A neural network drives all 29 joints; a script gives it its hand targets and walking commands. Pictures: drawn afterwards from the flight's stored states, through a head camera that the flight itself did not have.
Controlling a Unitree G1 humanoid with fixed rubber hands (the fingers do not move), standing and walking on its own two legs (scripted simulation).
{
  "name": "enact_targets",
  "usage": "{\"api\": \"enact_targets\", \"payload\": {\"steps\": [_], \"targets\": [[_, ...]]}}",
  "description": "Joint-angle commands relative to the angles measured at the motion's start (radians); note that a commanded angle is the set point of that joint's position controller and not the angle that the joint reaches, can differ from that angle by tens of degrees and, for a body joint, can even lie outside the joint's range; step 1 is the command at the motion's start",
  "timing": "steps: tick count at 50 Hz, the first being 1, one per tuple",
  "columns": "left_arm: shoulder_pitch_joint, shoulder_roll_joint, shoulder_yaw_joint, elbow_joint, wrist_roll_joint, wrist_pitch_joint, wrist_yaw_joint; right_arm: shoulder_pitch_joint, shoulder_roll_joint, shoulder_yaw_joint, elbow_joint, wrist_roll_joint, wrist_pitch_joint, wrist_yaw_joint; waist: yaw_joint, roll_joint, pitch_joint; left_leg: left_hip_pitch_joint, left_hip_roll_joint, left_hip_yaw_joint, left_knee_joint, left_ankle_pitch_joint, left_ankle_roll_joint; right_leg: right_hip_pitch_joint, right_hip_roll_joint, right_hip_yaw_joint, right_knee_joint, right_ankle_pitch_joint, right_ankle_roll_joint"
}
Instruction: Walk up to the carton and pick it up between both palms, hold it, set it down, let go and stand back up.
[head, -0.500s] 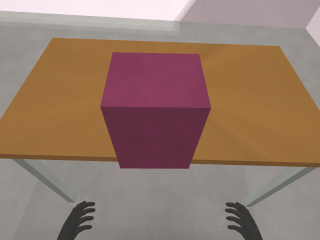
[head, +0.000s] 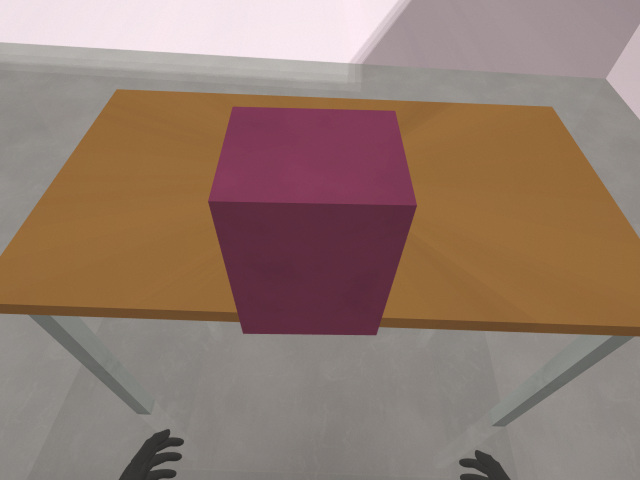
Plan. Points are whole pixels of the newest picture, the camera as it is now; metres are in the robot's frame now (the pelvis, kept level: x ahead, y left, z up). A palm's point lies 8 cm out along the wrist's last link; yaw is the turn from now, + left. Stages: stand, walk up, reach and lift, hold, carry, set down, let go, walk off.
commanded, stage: stand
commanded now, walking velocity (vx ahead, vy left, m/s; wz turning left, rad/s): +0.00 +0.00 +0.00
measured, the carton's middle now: (311, 232) +0.42 +0.02 +0.06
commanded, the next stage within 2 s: none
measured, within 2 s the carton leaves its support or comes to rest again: neither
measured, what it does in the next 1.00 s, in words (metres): stands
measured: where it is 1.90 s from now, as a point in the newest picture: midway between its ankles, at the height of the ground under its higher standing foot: outside the picture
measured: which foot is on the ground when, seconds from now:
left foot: down 0.00-1.00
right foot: down 0.00-1.00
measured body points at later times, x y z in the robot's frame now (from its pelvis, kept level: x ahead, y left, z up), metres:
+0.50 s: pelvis -0.03 +0.01 +0.00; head -0.05 +0.01 +0.45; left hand -0.05 +0.25 -0.15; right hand -0.05 -0.23 -0.15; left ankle +0.00 +0.11 -0.74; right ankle -0.01 -0.11 -0.74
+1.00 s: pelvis -0.04 +0.00 +0.00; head -0.06 +0.00 +0.45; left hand -0.09 +0.20 -0.16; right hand -0.07 -0.21 -0.16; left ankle +0.00 +0.11 -0.74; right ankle -0.01 -0.11 -0.74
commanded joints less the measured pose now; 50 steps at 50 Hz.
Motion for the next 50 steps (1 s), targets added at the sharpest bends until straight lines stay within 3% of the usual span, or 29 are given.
{"api": "enact_targets", "payload": {"steps": [1, 3, 4, 5, 7, 8, 12, 13, 15, 20, 22, 27, 30, 38, 39, 40, 41, 43, 44, 45, 46, 48, 50], "targets": [[0.113, 0.148, 0.058, -0.042, 0.011, 0.006, 0.001, 0.097, -0.123, -0.059, -0.039, -0.006, -0.002, 0.011, 0.004, -0.001, -0.207, 0.071, 0.101, -0.096, -0.004, 0.393, 0.020, 0.119, -0.123, 0.089, 0.013, 0.483, -0.039], [0.086, 0.130, 0.054, -0.030, 0.004, 0.013, 0.003, 0.107, -0.106, -0.057, -0.023, -0.004, 0.006, 0.017, -0.009, -0.005, -0.148, 0.001, 0.096, -0.101, -0.023, 0.282, 0.018, 0.102, -0.119, 0.088, 0.000, 0.386, -0.045], [0.099, 0.131, 0.053, -0.025, 0.005, 0.017, 0.001, 0.091, -0.110, -0.060, -0.021, -0.003, 0.008, 0.019, 0.001, 0.005, -0.102, -0.028, 0.088, -0.106, -0.039, 0.246, 0.022, 0.085, -0.125, 0.096, -0.014, 0.355, -0.044], [0.104, 0.128, 0.056, -0.018, 0.003, 0.022, -0.003, 0.102, -0.107, -0.062, -0.012, -0.007, 0.014, 0.019, 0.002, -0.024, -0.063, -0.048, 0.081, -0.104, -0.052, 0.174, 0.016, 0.034, -0.125, 0.106, -0.048, 0.264, -0.051], [0.134, 0.112, 0.054, 0.006, 0.003, 0.028, -0.005, 0.132, -0.112, -0.065, 0.013, -0.009, 0.019, 0.019, -0.001, -0.008, -0.019, -0.052, 0.082, -0.110, -0.068, 0.120, 0.020, 0.005, -0.123, 0.113, -0.077, 0.166, -0.053], [0.151, 0.118, 0.055, 0.017, 0.001, 0.029, -0.004, 0.146, -0.109, -0.066, 0.019, -0.009, 0.018, 0.018, 0.003, -0.046, -0.005, -0.065, 0.085, -0.119, -0.076, 0.117, 0.024, 0.002, -0.118, 0.103, -0.085, 0.161, -0.054], [0.181, 0.133, 0.067, 0.055, -0.005, 0.034, 0.003, 0.203, -0.111, -0.068, 0.072, -0.006, 0.020, 0.013, -0.008, -0.001, 0.061, -0.080, 0.082, -0.144, -0.123, 0.015, 0.031, -0.044, -0.101, 0.111, -0.129, -0.029, -0.051], [0.203, 0.121, 0.064, 0.066, -0.004, 0.037, 0.002, 0.216, -0.103, -0.066, 0.079, -0.007, 0.020, 0.011, -0.003, 0.026, 0.055, -0.094, 0.088, -0.157, -0.145, -0.012, 0.035, -0.023, -0.097, 0.099, -0.120, -0.028, -0.046], [0.214, 0.125, 0.070, 0.075, -0.006, 0.037, 0.001, 0.208, -0.114, -0.066, 0.093, -0.006, 0.023, 0.008, 0.009, 0.020, 0.041, -0.119, 0.085, -0.159, -0.158, -0.061, 0.038, -0.010, -0.096, 0.104, -0.131, -0.060, -0.051], [0.243, 0.117, 0.074, 0.124, -0.005, 0.037, 0.005, 0.257, -0.109, -0.068, 0.142, -0.004, 0.029, 0.001, -0.001, 0.018, 0.049, -0.129, 0.096, -0.201, -0.211, -0.173, 0.043, -0.024, -0.085, 0.094, -0.140, -0.112, -0.048], [0.276, 0.109, 0.074, 0.142, -0.002, 0.036, 0.005, 0.246, -0.098, -0.058, 0.147, -0.003, 0.025, -0.001, 0.014, 0.044, 0.022, -0.123, 0.088, -0.194, -0.218, -0.163, 0.046, 0.003, -0.084, 0.096, -0.132, -0.074, -0.048], [0.298, 0.085, 0.073, 0.199, -0.006, 0.041, 0.012, 0.291, -0.076, -0.055, 0.201, 0.003, 0.029, -0.002, 0.000, 0.006, 0.070, -0.102, 0.082, -0.191, -0.209, -0.123, 0.048, -0.046, -0.098, 0.114, -0.169, -0.110, -0.049], [0.332, 0.038, 0.063, 0.228, -0.009, 0.046, 0.015, 0.291, -0.055, -0.047, 0.217, 0.006, 0.029, -0.005, 0.016, 0.022, 0.065, -0.152, 0.098, -0.214, -0.246, -0.190, 0.055, 0.009, -0.075, 0.083, -0.137, -0.073, -0.042], [0.335, 0.030, 0.056, 0.276, -0.014, 0.039, 0.020, 0.278, -0.021, -0.037, 0.257, 0.013, 0.032, -0.007, 0.006, 0.000, 0.099, -0.101, 0.080, -0.178, -0.208, -0.080, 0.051, -0.035, -0.101, 0.110, -0.176, -0.049, -0.041], [0.343, 0.030, 0.055, 0.281, -0.011, 0.040, 0.018, 0.283, -0.013, -0.033, 0.268, 0.012, 0.034, -0.006, 0.008, -0.029, 0.091, -0.077, 0.065, -0.151, -0.181, -0.028, 0.047, -0.050, -0.108, 0.127, -0.197, -0.069, -0.041], [0.327, 0.032, 0.054, 0.283, -0.014, 0.037, 0.021, 0.284, -0.025, -0.036, 0.272, 0.012, 0.033, -0.009, -0.002, -0.010, 0.092, -0.064, 0.070, -0.154, -0.176, -0.006, 0.043, -0.050, -0.109, 0.125, -0.200, -0.066, -0.045], [0.314, 0.042, 0.056, 0.284, -0.015, 0.039, 0.022, 0.300, -0.009, -0.031, 0.276, 0.014, 0.032, -0.010, -0.007, -0.031, 0.082, -0.067, 0.065, -0.155, -0.177, -0.005, 0.045, -0.043, -0.110, 0.124, -0.201, -0.057, -0.048], [0.320, 0.016, 0.049, 0.286, -0.015, 0.044, 0.020, 0.313, -0.012, -0.032, 0.294, 0.011, 0.041, -0.014, -0.008, 0.001, 0.128, -0.075, 0.060, -0.145, -0.176, -0.040, 0.037, -0.084, -0.107, 0.132, -0.209, -0.113, -0.046], [0.322, 0.003, 0.048, 0.296, -0.015, 0.044, 0.021, 0.317, 0.006, -0.028, 0.299, 0.010, 0.041, -0.010, -0.007, -0.044, 0.114, -0.064, 0.068, -0.150, -0.171, -0.009, 0.038, -0.065, -0.109, 0.121, -0.209, -0.094, -0.049], [0.336, 0.005, 0.047, 0.298, -0.015, 0.049, 0.022, 0.301, 0.005, -0.029, 0.302, 0.010, 0.043, -0.012, 0.004, 0.002, 0.148, -0.092, 0.075, -0.155, -0.192, -0.041, 0.038, -0.075, -0.099, 0.106, -0.200, -0.083, -0.040], [0.321, 0.014, 0.050, 0.304, -0.018, 0.048, 0.025, 0.311, 0.008, -0.025, 0.303, 0.012, 0.041, -0.010, -0.003, -0.034, 0.111, -0.073, 0.066, -0.147, -0.181, -0.017, 0.038, -0.047, -0.107, 0.114, -0.200, -0.078, -0.045], [0.326, 0.014, 0.046, 0.311, -0.014, 0.048, 0.027, 0.296, 0.005, -0.026, 0.301, 0.013, 0.038, -0.012, -0.001, -0.009, 0.112, -0.074, 0.068, -0.145, -0.172, -0.019, 0.037, -0.052, -0.110, 0.122, -0.216, -0.092, -0.045], [0.312, 0.016, 0.047, 0.309, -0.017, 0.047, 0.023, 0.298, 0.002, -0.026, 0.307, 0.012, 0.040, -0.014, 0.001, -0.028, 0.086, -0.056, 0.059, -0.136, -0.167, -0.010, 0.036, -0.052, -0.112, 0.124, -0.213, -0.098, -0.049]]}}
